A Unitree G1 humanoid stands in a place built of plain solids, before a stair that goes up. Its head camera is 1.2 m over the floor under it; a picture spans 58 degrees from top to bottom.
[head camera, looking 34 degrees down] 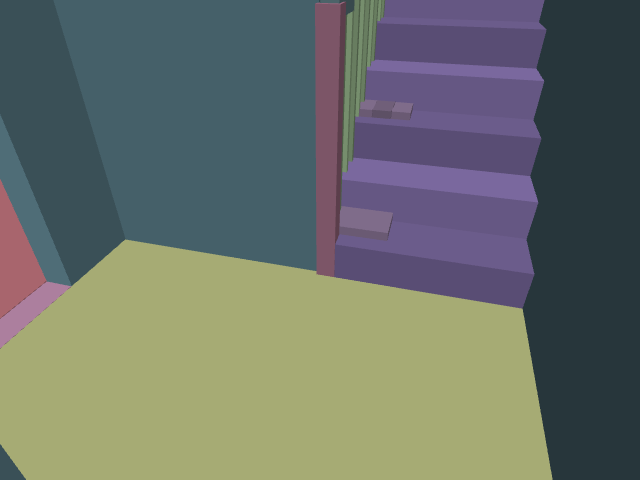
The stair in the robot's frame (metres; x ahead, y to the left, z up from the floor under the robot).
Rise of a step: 0.18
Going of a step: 0.25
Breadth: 0.85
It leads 15 degrees to the right of straight ahead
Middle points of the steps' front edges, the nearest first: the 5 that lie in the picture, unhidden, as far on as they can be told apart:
1.39 -0.40 0.18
1.64 -0.47 0.35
1.88 -0.53 0.53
2.12 -0.60 0.71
2.36 -0.66 0.88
